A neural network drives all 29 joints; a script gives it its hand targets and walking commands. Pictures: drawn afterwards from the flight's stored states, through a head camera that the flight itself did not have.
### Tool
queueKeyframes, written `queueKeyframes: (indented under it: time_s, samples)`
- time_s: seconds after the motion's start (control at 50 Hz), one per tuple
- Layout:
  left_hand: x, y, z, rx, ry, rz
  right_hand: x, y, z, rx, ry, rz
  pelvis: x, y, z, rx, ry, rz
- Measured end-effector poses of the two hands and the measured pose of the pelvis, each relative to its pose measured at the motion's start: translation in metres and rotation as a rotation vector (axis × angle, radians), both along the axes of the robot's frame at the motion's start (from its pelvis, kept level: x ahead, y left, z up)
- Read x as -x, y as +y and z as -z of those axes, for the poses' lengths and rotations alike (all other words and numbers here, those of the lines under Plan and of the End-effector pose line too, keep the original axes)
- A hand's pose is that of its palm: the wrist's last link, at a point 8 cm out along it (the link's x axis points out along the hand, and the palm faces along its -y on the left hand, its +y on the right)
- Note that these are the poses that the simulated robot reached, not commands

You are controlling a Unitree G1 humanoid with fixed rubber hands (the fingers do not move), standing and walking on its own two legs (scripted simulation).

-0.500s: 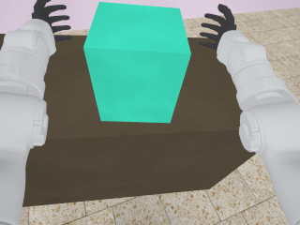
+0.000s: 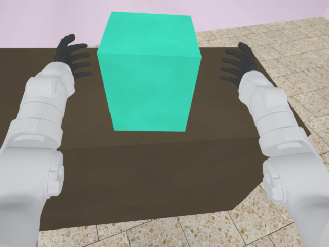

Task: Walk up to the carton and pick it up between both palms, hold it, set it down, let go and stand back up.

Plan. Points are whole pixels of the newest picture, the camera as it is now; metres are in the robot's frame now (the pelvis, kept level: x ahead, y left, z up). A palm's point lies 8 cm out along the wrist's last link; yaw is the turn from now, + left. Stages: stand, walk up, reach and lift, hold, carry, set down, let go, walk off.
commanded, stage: set down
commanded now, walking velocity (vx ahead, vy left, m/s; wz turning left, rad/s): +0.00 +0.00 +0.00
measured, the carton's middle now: (150, 75) +0.54 +0.00 +0.13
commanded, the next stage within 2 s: let go in 1.86 s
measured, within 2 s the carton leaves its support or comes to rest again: neither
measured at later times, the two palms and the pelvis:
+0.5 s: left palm (62, 111) +0.40 +0.20 +0.14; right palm (237, 112) +0.37 -0.19 +0.14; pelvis -0.01 +0.01 +0.00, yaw +1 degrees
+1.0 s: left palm (58, 174) +0.29 +0.21 +0.06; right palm (240, 162) +0.28 -0.19 +0.07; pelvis +0.02 +0.01 +0.00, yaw -1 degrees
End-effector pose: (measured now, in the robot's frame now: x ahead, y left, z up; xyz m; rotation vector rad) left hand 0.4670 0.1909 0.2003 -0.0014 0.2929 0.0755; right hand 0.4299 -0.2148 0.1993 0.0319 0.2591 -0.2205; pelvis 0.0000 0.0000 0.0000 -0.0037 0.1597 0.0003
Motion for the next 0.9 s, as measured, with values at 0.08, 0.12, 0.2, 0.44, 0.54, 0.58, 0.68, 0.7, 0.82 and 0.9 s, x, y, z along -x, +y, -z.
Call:
queueKeyframes:
  time_s: [0.08, 0.12, 0.2, 0.44, 0.54, 0.58, 0.68, 0.7, 0.82, 0.9]
  samples:
    - [0.013, 0.002, 0.006, -0.002, -0.009, 0.01, 0.012, 0.005, 0.007, -0.002, 0.004, -0.018, 0.004, 0.0, -0.001, -0.004, -0.034, 0.003]
    - [0.021, 0.004, 0.013, -0.004, -0.002, 0.015, 0.019, 0.008, 0.016, -0.004, 0.018, -0.026, 0.005, 0.0, -0.002, -0.005, -0.054, 0.001]
    - [0.038, 0.01, 0.032, -0.006, 0.022, 0.015, 0.033, 0.016, 0.038, -0.015, 0.043, -0.035, 0.007, 0.001, -0.002, -0.006, -0.081, -0.007]
    - [0.067, 0.012, 0.058, -0.005, 0.028, 0.023, 0.054, 0.025, 0.058, -0.03, 0.01, -0.041, 0.009, 0.006, 0.0, -0.007, -0.109, -0.019]
    - [0.074, 0.009, 0.061, -0.006, 0.03, 0.035, 0.061, 0.016, 0.059, -0.017, 0.001, -0.036, 0.004, 0.007, -0.001, -0.008, -0.135, -0.013]
    - [0.078, 0.009, 0.063, -0.007, 0.028, 0.035, 0.066, 0.013, 0.061, -0.013, -0.002, -0.037, 0.001, 0.007, -0.002, -0.008, -0.149, -0.01]
    - [0.094, 0.015, 0.075, -0.012, 0.032, 0.024, 0.084, 0.011, 0.077, -0.01, 0.004, -0.05, -0.007, 0.007, -0.004, -0.008, -0.188, 0.002]
    - [0.099, 0.016, 0.079, -0.013, 0.037, 0.02, 0.089, 0.011, 0.082, -0.012, 0.008, -0.053, -0.009, 0.007, -0.004, -0.008, -0.194, 0.004]
    - [0.134, 0.024, 0.112, -0.018, 0.099, 0.002, 0.12, 0.019, 0.112, -0.033, 0.04, -0.07, -0.017, 0.006, -0.005, -0.008, -0.225, 0.01]
    - [0.158, 0.026, 0.132, -0.023, 0.145, 0.003, 0.139, 0.024, 0.126, -0.037, 0.056, -0.069, -0.019, 0.006, -0.005, -0.008, -0.23, 0.012]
